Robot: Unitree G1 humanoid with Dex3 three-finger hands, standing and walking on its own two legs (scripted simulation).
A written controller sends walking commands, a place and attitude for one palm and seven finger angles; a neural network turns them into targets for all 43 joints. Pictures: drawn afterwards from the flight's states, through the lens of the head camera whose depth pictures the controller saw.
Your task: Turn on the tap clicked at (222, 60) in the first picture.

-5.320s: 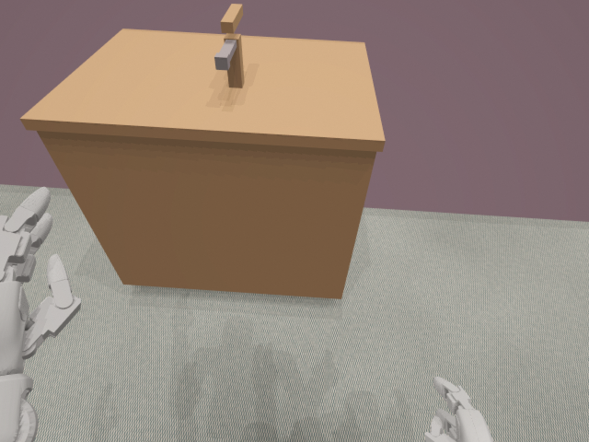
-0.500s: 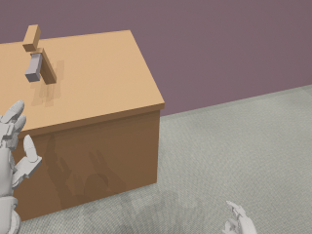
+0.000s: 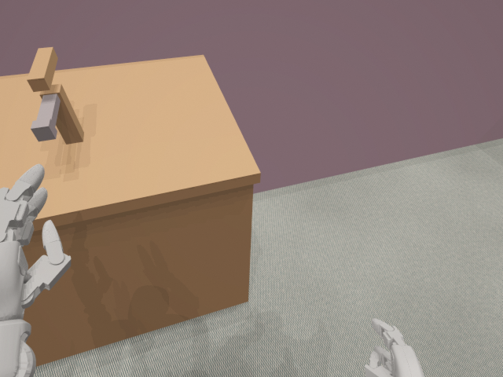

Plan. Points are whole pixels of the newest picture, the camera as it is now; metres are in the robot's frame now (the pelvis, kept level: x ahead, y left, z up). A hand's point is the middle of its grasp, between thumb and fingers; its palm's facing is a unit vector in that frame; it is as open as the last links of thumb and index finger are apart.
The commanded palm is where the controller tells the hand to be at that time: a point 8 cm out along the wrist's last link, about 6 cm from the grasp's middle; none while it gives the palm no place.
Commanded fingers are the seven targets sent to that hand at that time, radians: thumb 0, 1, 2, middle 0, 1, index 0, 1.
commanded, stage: look again from close up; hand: left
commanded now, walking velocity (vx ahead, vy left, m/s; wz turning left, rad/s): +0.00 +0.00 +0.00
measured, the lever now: (44, 130) +0.47 +0.41 +0.14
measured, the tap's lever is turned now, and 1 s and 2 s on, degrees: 0 0 0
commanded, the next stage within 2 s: shuffle to correct the standing spot in 0.28 s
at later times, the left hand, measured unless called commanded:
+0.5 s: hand (25, 240) +0.24 +0.30 +0.15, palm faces +0.43 -0.82 -0.38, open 7.4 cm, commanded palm +0.17 +0.31 +0.18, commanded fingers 0.00 0.90 0.90 -0.20 -0.30 -0.20 -0.30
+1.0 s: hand (56, 199) +0.30 +0.29 +0.16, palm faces +0.39 -0.84 -0.37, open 7.4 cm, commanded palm +0.23 +0.33 +0.18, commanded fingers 0.00 0.90 0.90 -0.20 -0.30 -0.20 -0.30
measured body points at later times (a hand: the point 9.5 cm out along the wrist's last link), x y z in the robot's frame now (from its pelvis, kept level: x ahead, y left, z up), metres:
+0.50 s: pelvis +0.01 +0.03 +0.00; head +0.03 +0.06 +0.45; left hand +0.21 +0.34 +0.17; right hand +0.17 -0.18 -0.08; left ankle +0.03 +0.11 -0.74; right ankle +0.02 -0.10 -0.74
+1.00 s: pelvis +0.07 +0.05 -0.03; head +0.10 +0.07 +0.42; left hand +0.27 +0.33 +0.18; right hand +0.25 -0.18 -0.10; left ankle +0.03 +0.11 -0.74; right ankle +0.02 -0.10 -0.74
